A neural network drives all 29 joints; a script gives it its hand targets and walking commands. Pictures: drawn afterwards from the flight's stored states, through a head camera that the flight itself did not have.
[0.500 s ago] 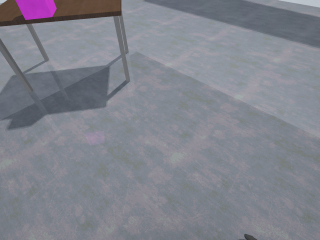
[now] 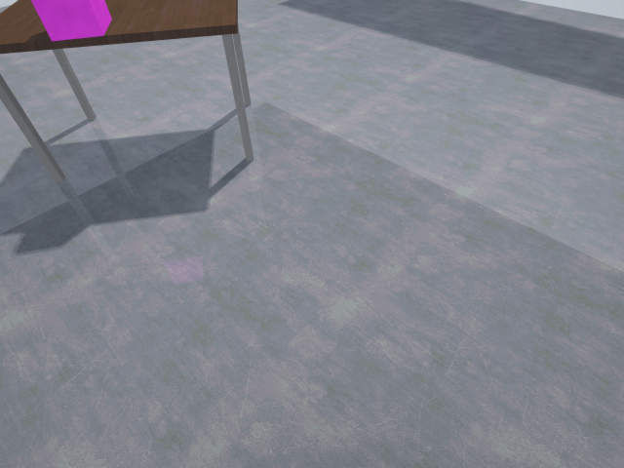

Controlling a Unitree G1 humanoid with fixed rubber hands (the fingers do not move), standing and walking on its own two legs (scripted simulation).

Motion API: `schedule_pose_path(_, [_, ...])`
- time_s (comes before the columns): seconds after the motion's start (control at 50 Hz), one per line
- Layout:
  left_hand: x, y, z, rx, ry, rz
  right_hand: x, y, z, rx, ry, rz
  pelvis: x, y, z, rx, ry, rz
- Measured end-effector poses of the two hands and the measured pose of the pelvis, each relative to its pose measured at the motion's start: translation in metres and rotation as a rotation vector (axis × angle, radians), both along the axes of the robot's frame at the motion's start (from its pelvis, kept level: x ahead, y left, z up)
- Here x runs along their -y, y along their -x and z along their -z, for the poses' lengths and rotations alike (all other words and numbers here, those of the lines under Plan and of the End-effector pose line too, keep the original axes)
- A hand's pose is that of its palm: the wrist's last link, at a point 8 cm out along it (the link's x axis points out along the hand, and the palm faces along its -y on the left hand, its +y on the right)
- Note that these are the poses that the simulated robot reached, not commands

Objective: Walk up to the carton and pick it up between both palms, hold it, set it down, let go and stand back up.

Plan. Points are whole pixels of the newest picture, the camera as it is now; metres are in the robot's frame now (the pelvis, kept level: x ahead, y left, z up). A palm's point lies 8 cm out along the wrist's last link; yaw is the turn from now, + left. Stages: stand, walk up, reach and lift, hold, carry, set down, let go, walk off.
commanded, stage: stand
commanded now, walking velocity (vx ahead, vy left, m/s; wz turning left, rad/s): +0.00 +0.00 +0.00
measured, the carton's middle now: out of the picture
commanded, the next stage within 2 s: none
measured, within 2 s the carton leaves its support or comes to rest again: neither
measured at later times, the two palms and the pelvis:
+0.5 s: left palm out of the picture -0.02 +0.20 -0.14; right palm out of the picture -0.02 -0.20 -0.14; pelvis +0.00 +0.00 +0.01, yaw +0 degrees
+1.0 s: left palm out of the picture -0.04 +0.20 -0.14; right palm out of the picture -0.03 -0.19 -0.14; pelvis -0.01 +0.00 +0.01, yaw +0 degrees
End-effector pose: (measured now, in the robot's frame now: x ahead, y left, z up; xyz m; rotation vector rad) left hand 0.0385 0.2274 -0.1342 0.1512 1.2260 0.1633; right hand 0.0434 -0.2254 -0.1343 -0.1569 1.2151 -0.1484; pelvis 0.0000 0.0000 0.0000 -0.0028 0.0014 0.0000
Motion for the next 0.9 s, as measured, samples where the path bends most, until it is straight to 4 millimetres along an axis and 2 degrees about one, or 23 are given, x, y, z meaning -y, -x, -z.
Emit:
schedule_pose_path(0.42, [0.022,0.057,0.008,-0.196,0.055,-0.048,-0.024,0.055,0.007,-0.188,-0.05,0.052,-0.002,0.0,-0.008,0.026,0.0,0.0])
schedule_pose_path(0.6, [0.027,0.066,0.009,-0.226,0.067,-0.05,-0.03,0.066,0.007,-0.218,-0.059,0.058,-0.003,0.003,-0.008,0.032,0.0,0.001])
schedule_pose_path(0.9, [0.029,0.072,0.009,-0.233,0.07,-0.045,-0.033,0.073,0.007,-0.224,-0.061,0.058,-0.003,0.007,-0.009,0.035,0.0,0.001])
